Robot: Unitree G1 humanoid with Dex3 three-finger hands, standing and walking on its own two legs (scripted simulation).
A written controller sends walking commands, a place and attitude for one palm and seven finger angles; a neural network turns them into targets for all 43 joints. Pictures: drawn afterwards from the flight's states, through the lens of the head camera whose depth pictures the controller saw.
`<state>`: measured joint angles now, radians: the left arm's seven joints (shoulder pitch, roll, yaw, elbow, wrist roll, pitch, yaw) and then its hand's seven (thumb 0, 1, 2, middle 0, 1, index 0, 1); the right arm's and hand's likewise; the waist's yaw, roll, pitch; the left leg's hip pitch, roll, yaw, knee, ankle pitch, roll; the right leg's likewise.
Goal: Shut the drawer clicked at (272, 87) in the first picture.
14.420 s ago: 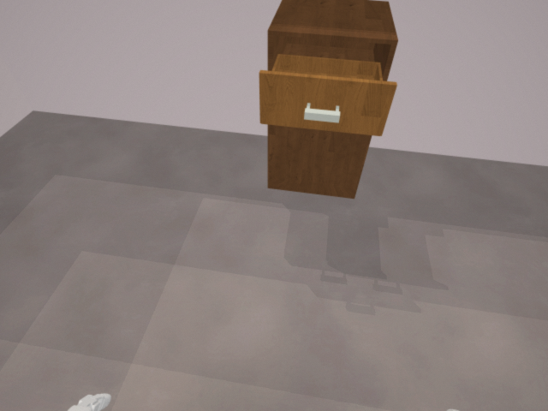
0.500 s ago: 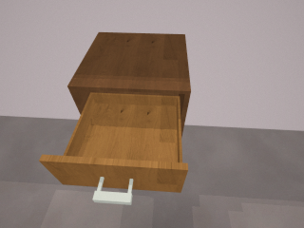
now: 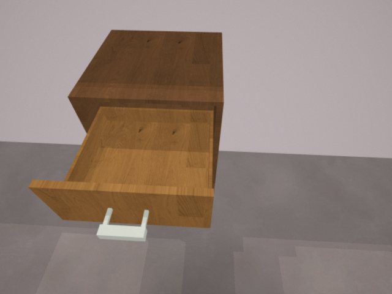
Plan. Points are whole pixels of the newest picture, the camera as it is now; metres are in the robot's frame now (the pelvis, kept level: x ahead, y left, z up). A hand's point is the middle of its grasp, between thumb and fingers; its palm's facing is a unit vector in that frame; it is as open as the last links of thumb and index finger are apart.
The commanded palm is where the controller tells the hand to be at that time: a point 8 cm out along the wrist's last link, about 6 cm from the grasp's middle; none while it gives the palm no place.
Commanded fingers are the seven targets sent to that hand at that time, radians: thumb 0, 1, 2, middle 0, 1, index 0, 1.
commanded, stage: come to a stop and stand still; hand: left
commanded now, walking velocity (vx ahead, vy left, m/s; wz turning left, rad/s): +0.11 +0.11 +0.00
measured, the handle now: (125, 223) +0.29 +0.19 -0.08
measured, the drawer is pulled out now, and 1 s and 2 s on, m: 0.30 0.30 0.30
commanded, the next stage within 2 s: look again from close up in 1.18 s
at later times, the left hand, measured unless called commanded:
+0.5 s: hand out of the picture +0.02 +0.21 -0.17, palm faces +0.01 -0.97 -0.22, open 7.4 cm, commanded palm none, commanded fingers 0.00 0.90 0.90 -0.20 -0.30 -0.20 -0.30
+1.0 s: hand out of the picture +0.07 +0.26 -0.17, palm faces +0.08 -0.97 -0.22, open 7.4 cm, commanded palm none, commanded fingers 0.00 0.90 0.90 -0.20 -0.30 -0.20 -0.30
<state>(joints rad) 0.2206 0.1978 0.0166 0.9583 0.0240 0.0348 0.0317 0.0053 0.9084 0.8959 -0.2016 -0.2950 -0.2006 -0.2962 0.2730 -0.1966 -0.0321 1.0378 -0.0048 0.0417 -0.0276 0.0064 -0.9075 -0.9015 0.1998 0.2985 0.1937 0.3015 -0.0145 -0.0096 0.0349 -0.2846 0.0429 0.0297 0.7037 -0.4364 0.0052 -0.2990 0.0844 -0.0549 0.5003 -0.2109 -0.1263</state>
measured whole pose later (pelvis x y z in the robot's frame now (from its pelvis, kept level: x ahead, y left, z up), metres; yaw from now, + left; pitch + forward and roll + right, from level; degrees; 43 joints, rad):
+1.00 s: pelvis +0.04 +0.08 +0.00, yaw +3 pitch +1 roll +0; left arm 0.21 0.16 0.00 1.04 0.00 0.01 0.05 0.00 0.91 0.90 -0.20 -0.29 -0.20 -0.30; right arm 0.21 -0.17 -0.01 1.06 -0.01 -0.01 -0.04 0.01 -0.92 -0.90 0.20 0.30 0.20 0.30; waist 0.00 0.01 0.07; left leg -0.06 -0.09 0.02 0.41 -0.37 0.09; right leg -0.24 -0.02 -0.06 0.53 -0.30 -0.01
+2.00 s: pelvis +0.03 +0.03 +0.00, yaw +2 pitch +0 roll +1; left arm 0.26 0.15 -0.01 1.09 0.01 -0.01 0.05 0.01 0.92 0.90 -0.20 -0.29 -0.20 -0.30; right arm 0.31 -0.13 0.01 1.16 0.00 -0.02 -0.03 0.01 -0.91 -0.90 0.20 0.30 0.19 0.30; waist -0.01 0.03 0.06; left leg -0.05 -0.03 0.04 0.38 -0.33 0.03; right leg -0.23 0.05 -0.06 0.47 -0.24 -0.07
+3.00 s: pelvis +0.03 +0.08 +0.00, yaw +1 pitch -1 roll +0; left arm 0.26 0.16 0.00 1.06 0.00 0.01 0.04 0.01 0.92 0.90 -0.20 -0.29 -0.20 -0.30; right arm 0.31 -0.13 0.02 1.09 -0.01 -0.03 -0.03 0.01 -0.91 -0.90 0.20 0.30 0.20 0.30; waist -0.01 0.00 0.04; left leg -0.11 -0.06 0.06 0.45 -0.33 0.07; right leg -0.23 -0.01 -0.02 0.50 -0.27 0.00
